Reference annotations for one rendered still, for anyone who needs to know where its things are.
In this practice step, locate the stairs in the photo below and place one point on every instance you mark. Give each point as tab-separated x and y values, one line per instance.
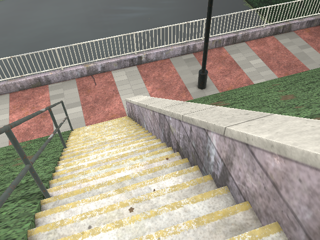
116	181

